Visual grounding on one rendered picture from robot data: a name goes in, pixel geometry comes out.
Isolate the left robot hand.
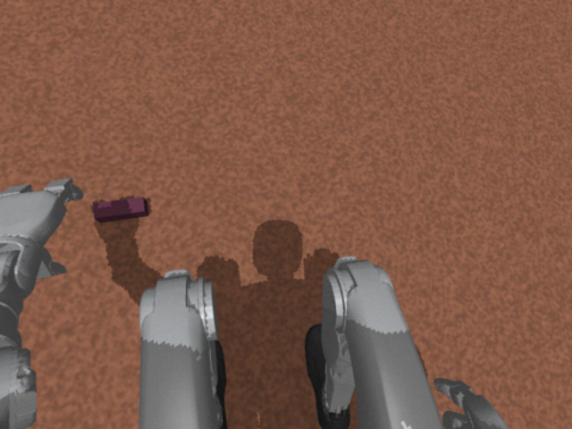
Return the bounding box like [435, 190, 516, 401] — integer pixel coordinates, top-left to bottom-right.
[0, 178, 83, 279]

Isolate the small box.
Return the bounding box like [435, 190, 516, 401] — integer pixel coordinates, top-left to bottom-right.
[93, 197, 149, 223]

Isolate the left robot arm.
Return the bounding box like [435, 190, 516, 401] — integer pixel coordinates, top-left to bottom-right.
[0, 236, 43, 429]

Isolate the right robot hand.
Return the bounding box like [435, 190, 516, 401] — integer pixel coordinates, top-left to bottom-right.
[433, 378, 508, 429]

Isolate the right robot foot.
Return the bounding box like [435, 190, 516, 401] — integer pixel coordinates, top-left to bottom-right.
[305, 324, 350, 429]

